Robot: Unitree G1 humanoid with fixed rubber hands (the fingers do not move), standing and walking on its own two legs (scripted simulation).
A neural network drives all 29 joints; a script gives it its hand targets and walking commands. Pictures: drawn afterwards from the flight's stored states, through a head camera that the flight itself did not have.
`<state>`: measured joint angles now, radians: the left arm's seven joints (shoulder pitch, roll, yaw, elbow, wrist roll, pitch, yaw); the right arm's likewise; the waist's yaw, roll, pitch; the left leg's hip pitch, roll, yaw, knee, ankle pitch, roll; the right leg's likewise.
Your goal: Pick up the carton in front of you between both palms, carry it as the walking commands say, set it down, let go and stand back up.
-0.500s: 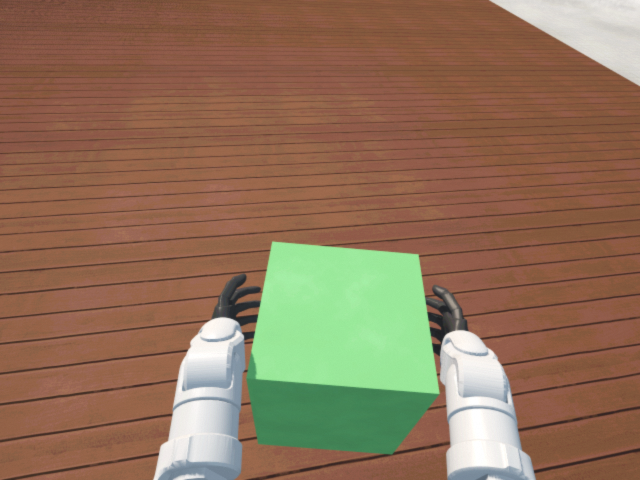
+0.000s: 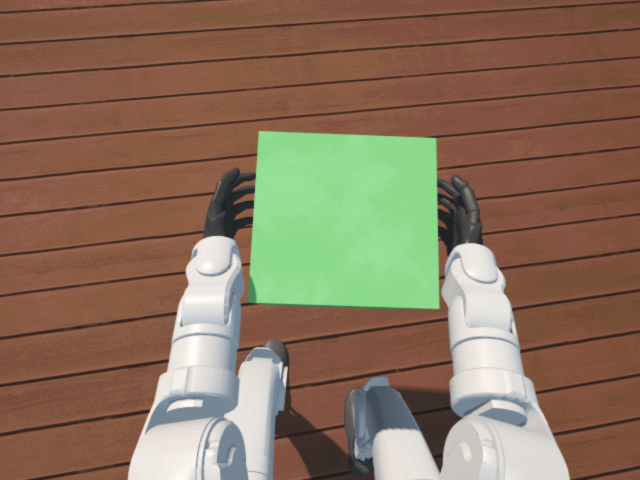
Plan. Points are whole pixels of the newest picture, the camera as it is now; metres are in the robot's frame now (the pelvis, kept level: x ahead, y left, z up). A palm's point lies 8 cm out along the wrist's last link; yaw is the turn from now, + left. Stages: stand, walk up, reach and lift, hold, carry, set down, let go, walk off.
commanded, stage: set down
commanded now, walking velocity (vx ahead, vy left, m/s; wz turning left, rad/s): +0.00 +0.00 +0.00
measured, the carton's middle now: (339, 237) +0.42 +0.01 -0.16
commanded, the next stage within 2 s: none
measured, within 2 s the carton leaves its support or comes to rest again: rests again in 1.70 s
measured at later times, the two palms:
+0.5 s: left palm (232, 221) +0.45 +0.18 -0.22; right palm (416, 229) +0.46 -0.12 -0.21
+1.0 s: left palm (240, 226) +0.48 +0.19 -0.38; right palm (387, 228) +0.50 -0.11 -0.36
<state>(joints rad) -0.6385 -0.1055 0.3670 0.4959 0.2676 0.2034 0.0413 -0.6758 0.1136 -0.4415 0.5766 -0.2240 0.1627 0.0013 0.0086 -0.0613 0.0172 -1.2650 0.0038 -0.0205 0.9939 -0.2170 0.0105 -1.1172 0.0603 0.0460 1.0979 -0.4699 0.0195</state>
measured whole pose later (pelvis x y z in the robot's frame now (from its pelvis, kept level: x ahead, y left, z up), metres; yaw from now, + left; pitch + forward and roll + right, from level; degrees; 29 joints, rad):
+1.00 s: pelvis -0.04 +0.00 -0.24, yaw -5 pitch +46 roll -5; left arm -1.27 0.14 0.43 0.70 0.20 0.34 0.04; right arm -1.30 -0.07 -0.42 0.78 -0.11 0.28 -0.12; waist 0.07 -0.08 0.08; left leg -2.29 0.02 -0.06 1.83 -0.35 0.00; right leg -2.10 0.12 -0.01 1.97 -0.69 0.04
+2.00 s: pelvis -0.06 -0.01 -0.31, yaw -5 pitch +35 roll -1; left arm -1.54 0.40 0.38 1.07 0.05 0.21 -0.07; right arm -1.56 -0.17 -0.28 0.98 -0.07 0.22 -0.07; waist 0.10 -0.02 0.44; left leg -2.32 0.07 -0.04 2.07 -0.37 0.01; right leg -2.15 0.18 0.02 2.25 -0.72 0.06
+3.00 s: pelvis -0.05 -0.01 -0.25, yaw -4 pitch +41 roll -3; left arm -1.49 0.44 0.30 1.08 -0.08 0.17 0.02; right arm -1.52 -0.30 -0.17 0.98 0.09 0.24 -0.14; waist 0.09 -0.04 0.24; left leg -2.23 0.03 -0.06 1.87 -0.36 -0.01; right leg -2.06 0.12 -0.01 2.03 -0.69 0.02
